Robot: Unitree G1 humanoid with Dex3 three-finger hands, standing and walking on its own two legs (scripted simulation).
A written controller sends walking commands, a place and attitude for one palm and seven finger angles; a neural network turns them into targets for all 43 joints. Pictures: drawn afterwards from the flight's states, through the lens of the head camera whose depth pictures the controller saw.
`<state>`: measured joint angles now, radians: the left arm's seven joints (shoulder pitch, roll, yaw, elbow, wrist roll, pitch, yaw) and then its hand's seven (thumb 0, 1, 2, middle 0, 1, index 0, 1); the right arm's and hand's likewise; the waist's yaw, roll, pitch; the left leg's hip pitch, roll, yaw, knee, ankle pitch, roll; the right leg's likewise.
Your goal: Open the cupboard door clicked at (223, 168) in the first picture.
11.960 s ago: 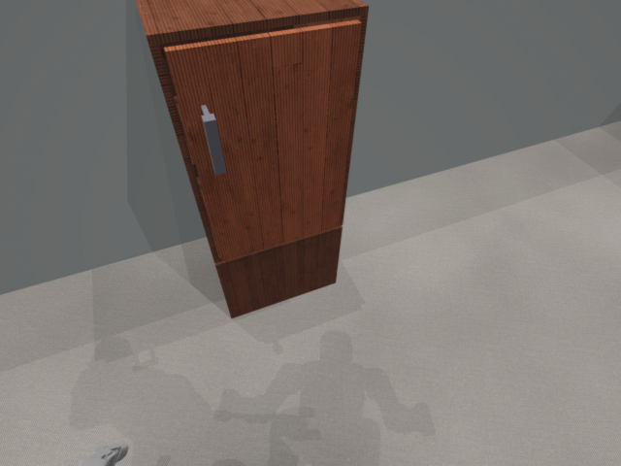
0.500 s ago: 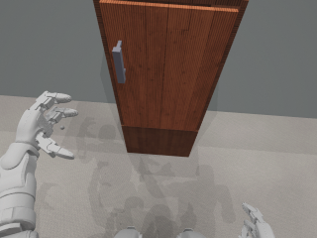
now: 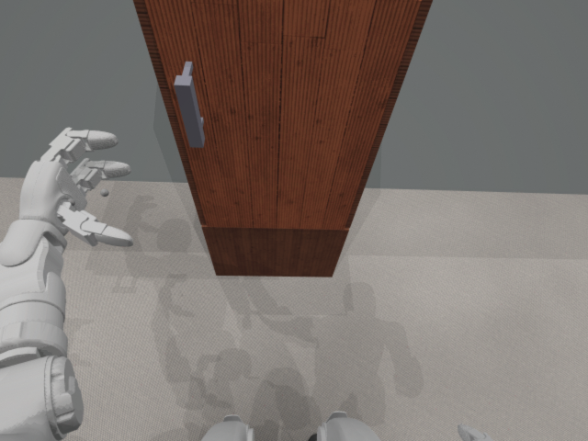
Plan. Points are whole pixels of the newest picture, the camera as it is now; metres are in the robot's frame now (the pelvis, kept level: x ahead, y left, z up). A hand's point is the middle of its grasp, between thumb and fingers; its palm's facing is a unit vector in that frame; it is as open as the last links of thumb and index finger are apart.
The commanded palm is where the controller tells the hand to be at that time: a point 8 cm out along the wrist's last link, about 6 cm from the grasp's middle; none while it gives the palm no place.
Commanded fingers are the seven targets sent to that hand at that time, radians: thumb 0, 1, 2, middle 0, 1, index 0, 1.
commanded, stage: move the hooked fingers beside the handle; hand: left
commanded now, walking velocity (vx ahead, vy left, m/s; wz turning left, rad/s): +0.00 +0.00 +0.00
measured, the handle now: (192, 105) +0.61 +0.16 +0.06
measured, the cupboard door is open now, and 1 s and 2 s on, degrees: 0 0 0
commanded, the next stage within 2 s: none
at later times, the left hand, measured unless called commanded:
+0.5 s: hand (138, 144) +0.50 +0.22 +0.08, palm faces -0.02 -1.00 -0.01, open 14.0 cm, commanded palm +0.49 +0.28 +0.07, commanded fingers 0.00 -0.50 0.30 -0.30 -1.20 -0.30 -1.20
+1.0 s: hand (149, 119) +0.57 +0.22 +0.07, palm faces -0.02 -1.00 -0.03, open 14.0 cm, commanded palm +0.55 +0.27 +0.07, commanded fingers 0.00 -0.50 0.30 -0.30 -1.20 -0.30 -1.20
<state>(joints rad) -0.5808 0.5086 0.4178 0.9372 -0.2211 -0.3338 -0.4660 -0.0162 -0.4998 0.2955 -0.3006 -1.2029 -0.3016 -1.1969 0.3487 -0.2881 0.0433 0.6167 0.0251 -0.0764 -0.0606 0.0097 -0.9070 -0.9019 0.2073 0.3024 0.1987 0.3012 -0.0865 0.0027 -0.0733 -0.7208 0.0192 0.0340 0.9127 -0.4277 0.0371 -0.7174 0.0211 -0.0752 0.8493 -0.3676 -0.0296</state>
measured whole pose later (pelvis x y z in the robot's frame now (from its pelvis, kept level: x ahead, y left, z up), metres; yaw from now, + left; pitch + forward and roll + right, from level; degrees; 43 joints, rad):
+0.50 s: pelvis +0.00 +0.00 -0.01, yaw -1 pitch +19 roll -3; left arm -0.92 0.62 0.44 1.22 -0.11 -0.37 -0.38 -0.02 -0.50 0.30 -0.30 -1.20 -0.30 -1.20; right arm 0.41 -0.29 0.06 0.63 0.00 0.02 -0.03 0.01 -0.91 -0.90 0.21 0.30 0.20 0.30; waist -0.18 0.01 -0.08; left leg -0.88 0.03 0.04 0.99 -0.44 0.04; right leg -0.87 0.03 -0.07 0.91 -0.37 -0.03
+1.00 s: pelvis +0.01 +0.01 -0.02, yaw -3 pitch +25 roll -4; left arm -1.05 0.77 0.52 1.27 -0.03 -0.31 -0.37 -0.02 -0.50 0.30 -0.30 -1.20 -0.30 -1.20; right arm 0.48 -0.29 0.07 0.59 -0.03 0.10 -0.01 0.00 -0.91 -0.90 0.21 0.30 0.20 0.30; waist -0.25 0.03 -0.07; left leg -0.99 0.06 0.04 1.02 -0.47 0.05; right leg -0.98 0.06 -0.06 0.90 -0.37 -0.02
